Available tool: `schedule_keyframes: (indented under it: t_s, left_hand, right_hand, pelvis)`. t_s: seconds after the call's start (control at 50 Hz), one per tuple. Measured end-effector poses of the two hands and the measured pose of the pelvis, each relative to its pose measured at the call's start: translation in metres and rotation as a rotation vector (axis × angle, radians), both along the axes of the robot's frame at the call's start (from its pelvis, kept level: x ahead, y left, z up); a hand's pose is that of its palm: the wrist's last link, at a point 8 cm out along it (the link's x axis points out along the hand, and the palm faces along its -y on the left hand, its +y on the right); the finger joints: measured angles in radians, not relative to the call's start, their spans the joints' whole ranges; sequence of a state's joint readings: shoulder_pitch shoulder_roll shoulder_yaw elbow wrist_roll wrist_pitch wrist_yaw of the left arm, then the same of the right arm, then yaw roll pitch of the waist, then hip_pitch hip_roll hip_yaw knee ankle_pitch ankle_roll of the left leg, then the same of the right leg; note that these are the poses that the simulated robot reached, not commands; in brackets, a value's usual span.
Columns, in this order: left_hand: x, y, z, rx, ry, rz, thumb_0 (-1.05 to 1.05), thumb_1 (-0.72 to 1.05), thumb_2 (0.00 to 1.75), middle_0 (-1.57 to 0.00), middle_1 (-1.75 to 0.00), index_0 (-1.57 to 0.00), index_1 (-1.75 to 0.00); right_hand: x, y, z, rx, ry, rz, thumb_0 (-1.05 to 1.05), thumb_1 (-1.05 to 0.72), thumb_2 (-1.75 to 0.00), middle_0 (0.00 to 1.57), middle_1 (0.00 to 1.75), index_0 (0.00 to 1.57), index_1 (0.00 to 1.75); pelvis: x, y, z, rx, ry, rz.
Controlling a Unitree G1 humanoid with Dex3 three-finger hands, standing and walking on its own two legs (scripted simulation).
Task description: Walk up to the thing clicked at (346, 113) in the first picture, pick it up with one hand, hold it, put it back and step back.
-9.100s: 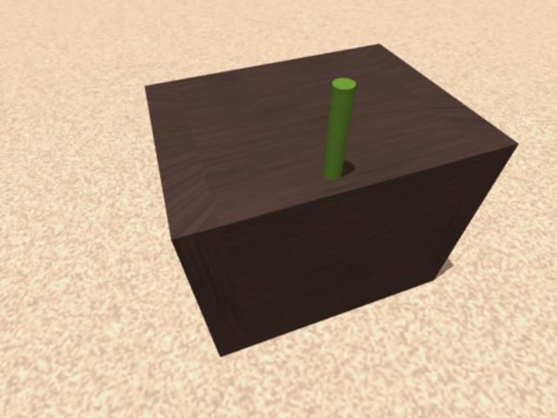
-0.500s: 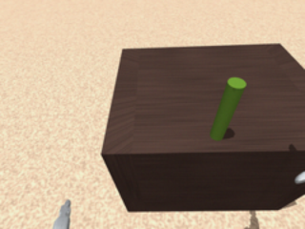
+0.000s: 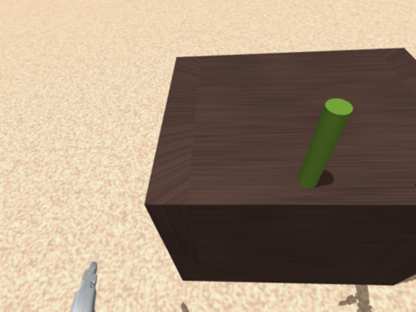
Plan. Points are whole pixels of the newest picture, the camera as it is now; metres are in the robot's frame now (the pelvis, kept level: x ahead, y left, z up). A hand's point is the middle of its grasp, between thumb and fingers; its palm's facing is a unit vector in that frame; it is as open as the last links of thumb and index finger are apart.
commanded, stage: go down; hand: right
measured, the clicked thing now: (320, 149) +0.44 -0.20 +0.06
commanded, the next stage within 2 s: approach in 1.66 s
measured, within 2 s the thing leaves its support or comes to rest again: neither
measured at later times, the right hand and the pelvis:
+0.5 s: hand out of the picture +0.35 -0.38 +0.12, palm faces +0.18 +0.98 +0.00, open 17.6 cm; pelvis +0.01 +0.00 -0.01, yaw +0 degrees
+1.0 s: hand out of the picture +0.37 -0.39 +0.11, palm faces +0.18 +0.98 +0.00, open 17.7 cm; pelvis +0.00 -0.01 -0.02, yaw +1 degrees
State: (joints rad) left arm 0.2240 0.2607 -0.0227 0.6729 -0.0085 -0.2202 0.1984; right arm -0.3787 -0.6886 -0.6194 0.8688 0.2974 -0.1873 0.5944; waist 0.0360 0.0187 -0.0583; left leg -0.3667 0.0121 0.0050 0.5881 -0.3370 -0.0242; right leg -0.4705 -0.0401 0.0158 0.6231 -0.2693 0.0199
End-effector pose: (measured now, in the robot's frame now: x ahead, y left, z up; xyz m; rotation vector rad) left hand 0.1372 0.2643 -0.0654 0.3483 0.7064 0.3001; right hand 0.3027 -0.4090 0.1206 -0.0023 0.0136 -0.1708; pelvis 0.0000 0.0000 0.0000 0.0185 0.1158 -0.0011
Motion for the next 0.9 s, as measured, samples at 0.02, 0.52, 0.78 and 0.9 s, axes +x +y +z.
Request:
schedule_keyframes:
  t_s: [0.02,0.52,0.78,0.9]
  left_hand:
    - [0.0,0.001,0.0,0.003,-0.001,-0.001,-0.01,-0.52,0.04,-0.06,-0.05,-0.06,-0.05]
    - [0.011,-0.009,-0.002,0.014,-0.025,-0.021,-0.01,-0.53,0.05,-0.06,-0.05,-0.06,-0.05]
    - [0.009,-0.016,-0.002,0.022,-0.03,-0.037,-0.01,-0.53,0.05,-0.06,-0.05,-0.06,-0.05]
    - [0.006,-0.019,-0.003,0.019,-0.035,-0.036,-0.01,-0.53,0.05,-0.06,-0.05,-0.06,-0.05]
  right_hand:
    - [0.002,-0.001,0.0,0.0,0.0,-0.001,-0.02,0.55,-0.07,0.03,0.06,0.04,0.07]
    - [0.02,-0.024,-0.001,0.0,0.001,-0.013,-0.02,0.58,-0.06,0.03,0.05,0.04,0.06]
    - [0.031,-0.032,-0.002,0.0,-0.004,-0.011,-0.02,0.6,-0.06,0.03,0.05,0.04,0.06]
    - [0.034,-0.032,-0.003,0.0,0.007,-0.004,-0.02,0.6,-0.06,0.03,0.05,0.04,0.06]
  pelvis:
    - [0.0,0.0,0.0,0.001,0.003,0.0]
    - [0.008,-0.005,-0.01,0.014,0.055,-0.002]
    - [0.006,-0.01,-0.015,0.023,0.076,0.0]
    - [0.005,-0.012,-0.017,0.026,0.081,0.003]
